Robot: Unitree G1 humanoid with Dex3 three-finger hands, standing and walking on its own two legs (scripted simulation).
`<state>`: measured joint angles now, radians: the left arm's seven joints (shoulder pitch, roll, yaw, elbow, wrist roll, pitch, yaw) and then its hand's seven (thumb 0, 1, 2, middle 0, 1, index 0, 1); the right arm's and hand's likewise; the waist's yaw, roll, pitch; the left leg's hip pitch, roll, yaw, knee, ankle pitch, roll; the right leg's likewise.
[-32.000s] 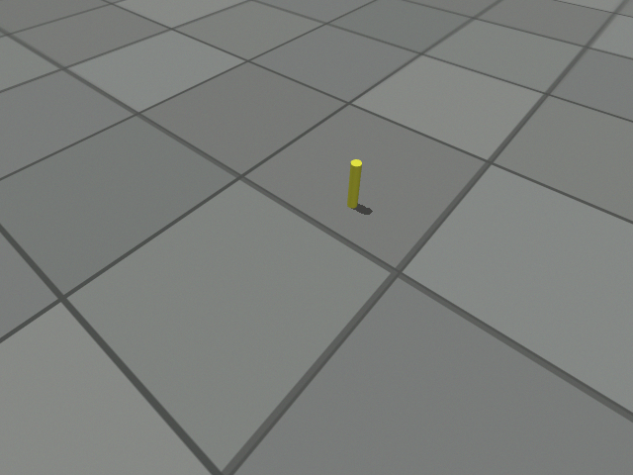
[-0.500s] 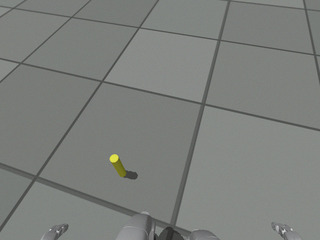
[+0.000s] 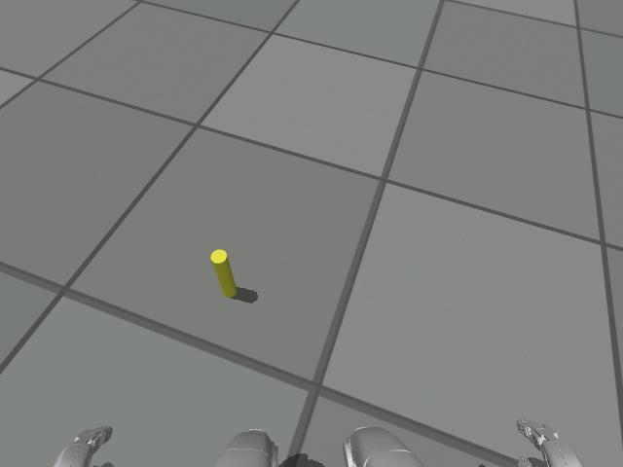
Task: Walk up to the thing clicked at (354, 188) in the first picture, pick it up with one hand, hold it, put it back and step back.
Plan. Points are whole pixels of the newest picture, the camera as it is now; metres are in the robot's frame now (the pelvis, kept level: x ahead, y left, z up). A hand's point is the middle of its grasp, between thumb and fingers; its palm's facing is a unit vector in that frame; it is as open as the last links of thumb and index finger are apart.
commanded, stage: step back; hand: left
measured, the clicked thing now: (224, 275) +0.66 +0.29 -0.64
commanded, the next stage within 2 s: stand in 1.98 s
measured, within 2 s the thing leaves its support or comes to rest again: neither
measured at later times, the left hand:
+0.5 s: hand out of the picture -0.06 +0.24 -0.15, palm faces +0.06 -0.91 -0.41, open 7.4 cm
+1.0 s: hand out of the picture -0.29 +0.20 -0.13, palm faces +0.07 -0.89 -0.45, open 7.4 cm
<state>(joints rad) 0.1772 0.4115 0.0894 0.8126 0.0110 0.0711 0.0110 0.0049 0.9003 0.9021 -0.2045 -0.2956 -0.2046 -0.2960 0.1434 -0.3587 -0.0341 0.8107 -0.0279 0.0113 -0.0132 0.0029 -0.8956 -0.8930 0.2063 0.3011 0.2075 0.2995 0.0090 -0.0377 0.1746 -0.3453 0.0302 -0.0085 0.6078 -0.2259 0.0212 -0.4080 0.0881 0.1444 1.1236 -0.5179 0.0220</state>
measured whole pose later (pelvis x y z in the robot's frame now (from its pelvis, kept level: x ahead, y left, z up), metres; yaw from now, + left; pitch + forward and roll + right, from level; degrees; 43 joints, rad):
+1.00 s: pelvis -0.34 -0.09 +0.00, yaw +4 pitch -2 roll +1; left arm 0.21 0.37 0.06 0.88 0.05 0.02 0.01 0.01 0.90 0.90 -0.21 -0.30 -0.21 -0.30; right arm 0.19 -0.42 -0.05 0.88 -0.02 0.06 0.00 0.00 -0.90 -0.89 0.20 0.30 0.20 0.30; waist 0.03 0.04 0.12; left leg -0.43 -0.07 -0.12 1.06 -0.47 -0.03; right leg -0.34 -0.03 -0.01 0.67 -0.30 -0.03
